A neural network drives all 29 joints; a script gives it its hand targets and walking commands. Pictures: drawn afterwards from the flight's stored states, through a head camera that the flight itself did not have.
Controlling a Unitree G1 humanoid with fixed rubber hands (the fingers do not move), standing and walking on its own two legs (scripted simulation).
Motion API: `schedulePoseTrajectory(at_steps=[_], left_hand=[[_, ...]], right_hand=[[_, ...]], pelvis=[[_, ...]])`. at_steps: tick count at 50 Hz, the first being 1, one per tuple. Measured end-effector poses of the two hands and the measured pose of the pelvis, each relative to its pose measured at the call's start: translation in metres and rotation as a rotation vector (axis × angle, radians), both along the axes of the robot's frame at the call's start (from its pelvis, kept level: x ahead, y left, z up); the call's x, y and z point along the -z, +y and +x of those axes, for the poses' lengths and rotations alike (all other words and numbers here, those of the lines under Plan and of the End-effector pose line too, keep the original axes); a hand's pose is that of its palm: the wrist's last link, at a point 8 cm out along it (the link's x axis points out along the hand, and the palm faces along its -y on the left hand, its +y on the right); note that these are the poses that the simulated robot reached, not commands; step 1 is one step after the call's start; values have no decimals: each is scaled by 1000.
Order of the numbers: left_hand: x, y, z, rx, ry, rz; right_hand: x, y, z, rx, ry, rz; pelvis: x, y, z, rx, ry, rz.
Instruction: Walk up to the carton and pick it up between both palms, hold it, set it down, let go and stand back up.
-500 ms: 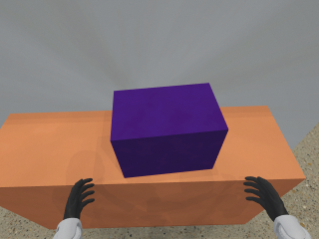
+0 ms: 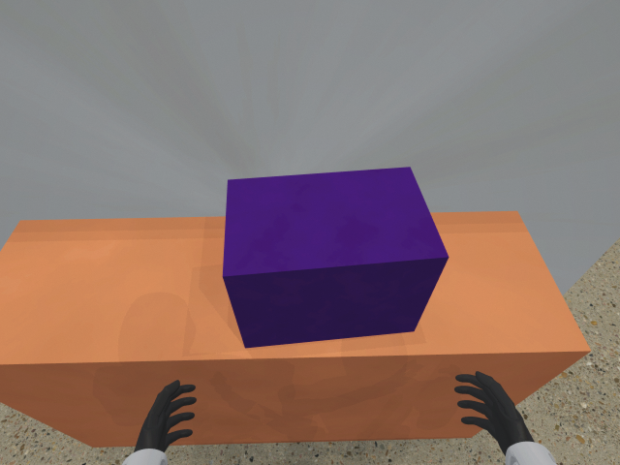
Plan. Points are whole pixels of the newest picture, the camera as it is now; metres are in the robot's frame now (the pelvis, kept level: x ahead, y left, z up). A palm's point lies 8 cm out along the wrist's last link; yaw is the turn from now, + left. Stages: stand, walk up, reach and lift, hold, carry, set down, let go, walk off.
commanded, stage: let go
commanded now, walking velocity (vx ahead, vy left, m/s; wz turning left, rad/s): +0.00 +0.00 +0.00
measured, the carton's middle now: (325, 259) +0.43 +0.01 -0.04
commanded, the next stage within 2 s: stand in 0.42 s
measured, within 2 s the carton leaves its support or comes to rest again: neither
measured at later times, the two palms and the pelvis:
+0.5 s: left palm (160, 447) +0.16 +0.23 -0.08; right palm (511, 453) +0.15 -0.23 -0.08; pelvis -0.01 +0.00 +0.00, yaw +0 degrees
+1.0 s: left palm out of the picture +0.04 +0.26 -0.11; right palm out of the picture +0.03 -0.26 -0.11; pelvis -0.04 +0.01 +0.00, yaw +1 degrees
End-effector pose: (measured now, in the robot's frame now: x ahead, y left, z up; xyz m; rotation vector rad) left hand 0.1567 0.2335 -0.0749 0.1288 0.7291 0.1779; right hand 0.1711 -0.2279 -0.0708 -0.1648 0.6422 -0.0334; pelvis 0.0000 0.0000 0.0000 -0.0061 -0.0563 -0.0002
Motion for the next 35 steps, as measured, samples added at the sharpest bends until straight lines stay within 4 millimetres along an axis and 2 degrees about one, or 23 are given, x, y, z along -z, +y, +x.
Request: schedulePoseTrajectory(at_steps=[14, 25, 28, 35], left_hand=[[3, -2, -8, 46, 94, 12], [1, -8, -1, 74, 76, 28], [5, 1, -11, 67, 70, 54], [18, 27, -53, 28, 150, 93]], right_hand=[[10, 4, -17, 33, 52, -24], [11, 0, -19, 46, 59, -41], [18, -14, -31, 77, 136, -75], [23, -44, -69, 131, 243, -143]], pelvis=[[0, -1, -3, -2, -22, 0], [2, -4, -7, -4, -12, 1], [3, -5, -7, -11, 3, 0], [4, -4, -8, -12, 3, -3]])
